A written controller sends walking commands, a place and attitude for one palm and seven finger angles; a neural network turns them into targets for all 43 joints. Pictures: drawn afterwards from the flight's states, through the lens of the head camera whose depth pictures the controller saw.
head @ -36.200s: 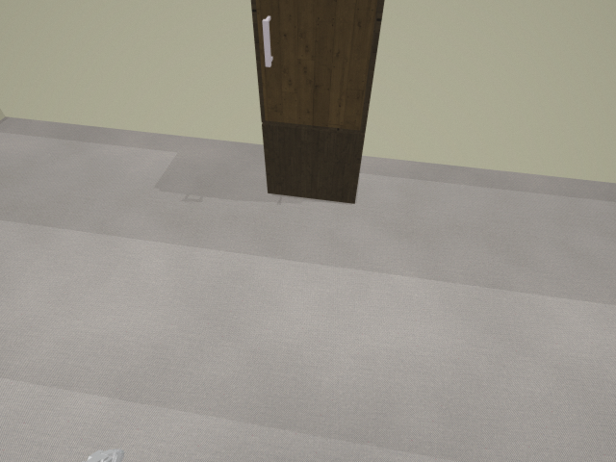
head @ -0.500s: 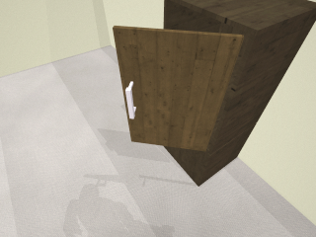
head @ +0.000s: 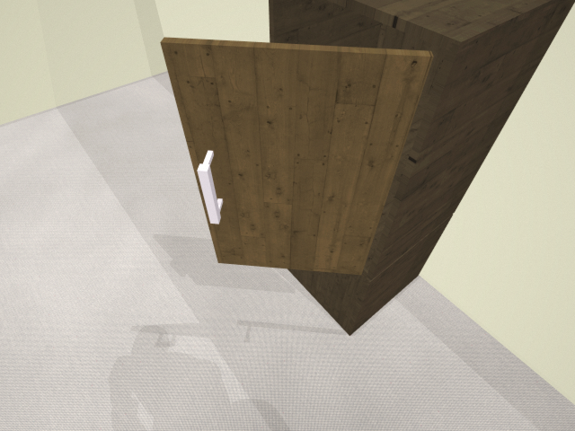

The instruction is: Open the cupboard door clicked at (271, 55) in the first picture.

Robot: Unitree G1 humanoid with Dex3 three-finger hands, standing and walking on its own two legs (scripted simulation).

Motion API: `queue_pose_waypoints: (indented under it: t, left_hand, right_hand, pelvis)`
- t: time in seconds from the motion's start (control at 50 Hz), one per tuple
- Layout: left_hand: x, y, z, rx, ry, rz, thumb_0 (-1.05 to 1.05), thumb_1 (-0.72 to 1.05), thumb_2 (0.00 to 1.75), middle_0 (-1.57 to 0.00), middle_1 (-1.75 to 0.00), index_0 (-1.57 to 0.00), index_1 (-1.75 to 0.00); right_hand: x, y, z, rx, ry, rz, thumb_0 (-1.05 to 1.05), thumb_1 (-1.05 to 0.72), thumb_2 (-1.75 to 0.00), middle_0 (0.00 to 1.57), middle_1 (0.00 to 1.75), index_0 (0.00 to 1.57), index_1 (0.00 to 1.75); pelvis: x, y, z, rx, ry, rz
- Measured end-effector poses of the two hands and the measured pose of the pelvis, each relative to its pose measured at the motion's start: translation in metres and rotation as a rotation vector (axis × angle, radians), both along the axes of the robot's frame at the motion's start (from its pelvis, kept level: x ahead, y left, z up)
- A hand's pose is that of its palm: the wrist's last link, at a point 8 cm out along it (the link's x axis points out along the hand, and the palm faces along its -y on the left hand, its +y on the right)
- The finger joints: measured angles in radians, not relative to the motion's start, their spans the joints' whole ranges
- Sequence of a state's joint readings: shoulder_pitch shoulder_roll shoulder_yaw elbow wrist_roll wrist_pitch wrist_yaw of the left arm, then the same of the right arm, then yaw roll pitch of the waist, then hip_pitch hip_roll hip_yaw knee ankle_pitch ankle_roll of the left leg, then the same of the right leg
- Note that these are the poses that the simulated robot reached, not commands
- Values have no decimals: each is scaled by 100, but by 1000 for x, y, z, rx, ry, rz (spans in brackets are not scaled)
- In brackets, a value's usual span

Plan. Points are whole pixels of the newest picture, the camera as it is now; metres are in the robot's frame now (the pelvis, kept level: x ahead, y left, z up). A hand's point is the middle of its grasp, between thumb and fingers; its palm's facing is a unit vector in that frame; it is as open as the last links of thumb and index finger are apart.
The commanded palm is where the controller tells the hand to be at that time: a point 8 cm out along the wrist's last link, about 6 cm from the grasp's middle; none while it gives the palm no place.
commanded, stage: come to a stop and stand still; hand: left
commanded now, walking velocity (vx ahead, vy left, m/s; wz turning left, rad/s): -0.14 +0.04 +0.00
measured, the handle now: (212, 188) +0.54 +0.18 -0.02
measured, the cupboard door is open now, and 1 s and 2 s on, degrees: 46 46 46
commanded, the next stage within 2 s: look again from close up in 1.60 s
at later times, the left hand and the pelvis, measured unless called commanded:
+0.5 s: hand out of the picture +0.00 +0.22 -0.16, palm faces -0.02 -0.96 -0.26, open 7.4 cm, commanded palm none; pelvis -0.04 +0.03 +0.00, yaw -1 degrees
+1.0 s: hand out of the picture +0.00 +0.19 -0.16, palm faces -0.02 -0.97 -0.23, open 7.3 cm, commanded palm none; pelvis -0.02 +0.00 +0.01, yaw +0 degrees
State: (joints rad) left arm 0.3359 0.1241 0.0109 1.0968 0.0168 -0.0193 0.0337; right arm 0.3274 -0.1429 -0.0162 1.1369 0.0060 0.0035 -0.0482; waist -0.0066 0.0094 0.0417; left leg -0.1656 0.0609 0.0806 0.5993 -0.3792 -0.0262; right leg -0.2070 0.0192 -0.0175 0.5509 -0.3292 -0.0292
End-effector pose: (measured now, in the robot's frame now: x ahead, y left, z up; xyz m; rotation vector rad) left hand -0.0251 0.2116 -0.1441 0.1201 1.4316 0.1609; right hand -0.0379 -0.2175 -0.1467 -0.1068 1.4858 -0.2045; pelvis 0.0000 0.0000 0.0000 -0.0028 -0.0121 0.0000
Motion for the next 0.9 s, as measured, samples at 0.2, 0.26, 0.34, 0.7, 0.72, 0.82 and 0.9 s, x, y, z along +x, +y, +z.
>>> queue_pose_waypoints:
  t: [0.2,0.26,0.34,0.7,0.72,0.82,0.9]
  left_hand:
    - [15,21,-2,21,-29,-21,2,92,90,-20,-30,-21,-30]
    - [21,31,2,46,-78,-38,1,92,90,-20,-30,-20,-30]
    - [26,44,6,64,-136,-69,1,91,90,-20,-30,-20,-30]
    - [1,45,21,77,-75,-89,0,90,90,-20,-30,-20,-30]
    - [0,43,21,74,-67,-87,0,90,90,-20,-30,-20,-30]
    - [2,34,17,59,-49,-78,0,90,90,-20,-30,-20,-30]
    - [11,28,15,51,-55,-75,0,90,90,-20,-30,-20,-30]
  right_hand:
    - [26,12,7,-33,-104,-8,1,-93,-90,20,30,21,30]
    - [27,10,6,-29,-135,1,1,-94,-90,20,30,21,30]
    - [29,12,6,-21,-208,28,1,-93,-90,20,30,20,30]
    - [3,14,-1,38,-147,76,0,-92,-90,20,30,20,30]
    - [1,12,-1,36,-137,75,0,-92,-90,20,30,20,30]
    - [0,4,0,23,-104,73,0,-91,-90,20,30,20,30]
    - [5,-2,2,13,-94,75,0,-91,-90,20,30,20,30]
  pelvis:
    - [-12,13,3,8,-8,-18]
    - [-22,16,2,-5,-6,-15]
    - [-33,24,0,-2,-4,-9]
    - [-41,22,6,25,6,-16]
    - [-40,21,6,25,6,-16]
    - [-34,15,6,24,7,-13]
    - [-29,10,6,24,5,-10]
